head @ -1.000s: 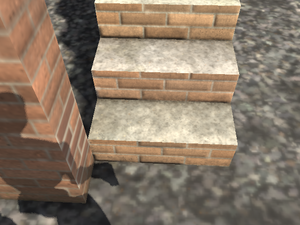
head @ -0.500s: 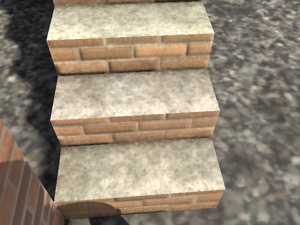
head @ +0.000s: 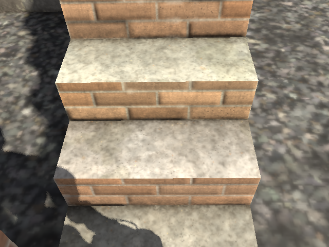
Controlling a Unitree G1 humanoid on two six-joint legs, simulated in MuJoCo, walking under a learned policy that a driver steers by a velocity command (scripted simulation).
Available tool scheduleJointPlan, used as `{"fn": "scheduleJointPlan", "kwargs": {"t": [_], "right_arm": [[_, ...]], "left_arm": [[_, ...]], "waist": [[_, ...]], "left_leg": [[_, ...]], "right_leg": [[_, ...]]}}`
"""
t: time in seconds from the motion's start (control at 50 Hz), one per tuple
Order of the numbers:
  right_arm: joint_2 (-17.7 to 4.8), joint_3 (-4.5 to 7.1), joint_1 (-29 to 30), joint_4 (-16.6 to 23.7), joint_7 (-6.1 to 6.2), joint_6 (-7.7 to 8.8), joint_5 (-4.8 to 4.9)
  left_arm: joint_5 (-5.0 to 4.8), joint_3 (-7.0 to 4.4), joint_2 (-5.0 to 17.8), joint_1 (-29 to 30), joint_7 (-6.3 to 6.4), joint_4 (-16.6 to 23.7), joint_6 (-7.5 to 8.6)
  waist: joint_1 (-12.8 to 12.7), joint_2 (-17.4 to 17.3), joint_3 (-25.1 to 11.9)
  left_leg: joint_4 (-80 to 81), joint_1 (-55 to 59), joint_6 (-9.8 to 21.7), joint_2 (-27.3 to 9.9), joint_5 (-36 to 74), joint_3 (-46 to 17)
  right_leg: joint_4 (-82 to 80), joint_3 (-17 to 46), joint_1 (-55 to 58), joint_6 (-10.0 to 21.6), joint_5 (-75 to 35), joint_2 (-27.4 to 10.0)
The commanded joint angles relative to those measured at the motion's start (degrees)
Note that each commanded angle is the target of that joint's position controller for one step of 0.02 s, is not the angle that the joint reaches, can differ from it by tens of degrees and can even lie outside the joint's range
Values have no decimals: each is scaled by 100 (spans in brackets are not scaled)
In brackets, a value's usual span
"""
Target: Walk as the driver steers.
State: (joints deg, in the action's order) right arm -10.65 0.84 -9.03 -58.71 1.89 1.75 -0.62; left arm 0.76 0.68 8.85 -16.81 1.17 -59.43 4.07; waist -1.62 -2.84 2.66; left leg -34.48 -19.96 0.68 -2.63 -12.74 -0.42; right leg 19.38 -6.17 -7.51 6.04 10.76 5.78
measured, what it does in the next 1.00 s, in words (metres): steps on the spot: left foot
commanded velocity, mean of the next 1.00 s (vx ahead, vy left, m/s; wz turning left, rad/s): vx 0.04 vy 0.00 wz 0.00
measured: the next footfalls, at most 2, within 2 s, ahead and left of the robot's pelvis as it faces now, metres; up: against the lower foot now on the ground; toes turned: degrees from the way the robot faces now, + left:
left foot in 0.04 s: +0.10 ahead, +0.13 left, +0.00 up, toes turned -1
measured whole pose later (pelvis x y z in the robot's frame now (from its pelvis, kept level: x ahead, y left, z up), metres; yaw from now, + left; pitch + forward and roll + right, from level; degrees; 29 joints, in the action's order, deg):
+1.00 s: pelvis +0.04 +0.01 +0.01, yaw +0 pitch -2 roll +0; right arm -11.3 -1.6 -13.6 -67.2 1.8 1.1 0.0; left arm 0.7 2.6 10.9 -16.7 1.8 -61.8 1.8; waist -0.5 0.2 0.8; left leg -20.4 -8.7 0.4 0.1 -9.6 1.1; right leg 17.5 -4.7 -2.4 4.3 13.4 3.2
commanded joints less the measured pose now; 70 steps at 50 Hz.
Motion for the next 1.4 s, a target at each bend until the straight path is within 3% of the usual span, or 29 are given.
{"fn": "scheduleJointPlan", "kwargs": {"t": [0.02,0.04,0.06,0.08,0.1,0.14,0.24,0.46,0.74,0.9,0.96,1.02,1.14,1.4], "right_arm": [[-319,-45,-639,-75,79,32,-49],[-561,-24,-648,-118,90,74,-94],[-851,40,-488,-159,74,70,-25],[-648,27,-425,-197,11,40,60],[-467,-8,-459,-213,-13,34,112],[-371,-45,-539,-286,19,48,81],[-511,-7,-559,-371,48,74,104],[-528,-81,-689,-579,16,34,54],[-638,-133,-613,-684,10,-29,74],[-622,-157,-584,-718,2,-16,70],[-551,-185,-619,-783,14,-38,62],[-614,-195,-386,-657,-8,-7,50],[-627,-222,-288,-552,-35,102,105],[-753,-192,164,-172,-26,215,138]], "left_arm": [[-49,-70,666,45,45,214,-47],[-23,-79,680,-71,40,234,-72],[-20,-90,559,-756,21,96,-106],[-17,-67,539,-728,48,-60,-160],[12,-96,676,-430,40,14,-171],[-9,-121,746,-201,23,46,-184],[-17,-73,598,-118,51,-49,-145],[-4,18,654,-95,73,-75,-217],[-35,77,745,-91,81,-97,-217],[-21,101,687,-143,79,-96,-199],[-9,132,634,-149,70,-88,-176],[-6,133,725,52,64,6,-148],[-12,163,809,213,-18,178,-25],[-26,166,963,774,-62,403,58]], "waist": [[325,455,-379],[166,207,-257],[-275,-279,-51],[-122,-318,155],[-24,-235,281],[19,-217,167],[63,167,88],[71,306,-62],[117,292,95],[133,313,119],[125,290,107],[126,388,187],[108,321,24],[86,316,-348]], "left_leg": [[1205,1441,101,-314,967,-206],[1364,1697,151,-619,1722,-507],[1158,1504,301,-773,2093,-667],[1246,973,271,-609,1379,-566],[1339,800,184,-451,993,-490],[1514,884,124,-375,900,-457],[1543,1020,189,-360,1045,-466],[1441,1129,168,-373,1449,-414],[1575,1128,157,-319,897,-451],[1605,1098,148,-324,832,-444],[1726,1144,134,-258,440,-430],[1739,1134,127,-201,417,-387],[1652,1024,188,-254,832,-320],[1589,1232,226,-314,1719,-320]], "right_leg": [[-241,928,-446,42,-2162,-1579],[-258,965,-657,-94,-952,-1323],[-588,946,-662,-215,-124,-1008],[-709,903,-289,-222,20,-951],[-620,918,-149,-206,-71,-987],[-546,921,5,-177,-294,-1053],[-518,907,146,-252,-479,-1087],[-250,804,374,-319,-1217,-1166],[-439,911,111,-311,-536,-1162],[-527,938,43,-302,-462,-1172],[-827,1000,-40,-269,424,-1122],[-1028,1078,-111,-283,756,-1125],[-834,1015,355,-218,-546,-1192],[-603,918,782,-247,-2016,-1237]]}}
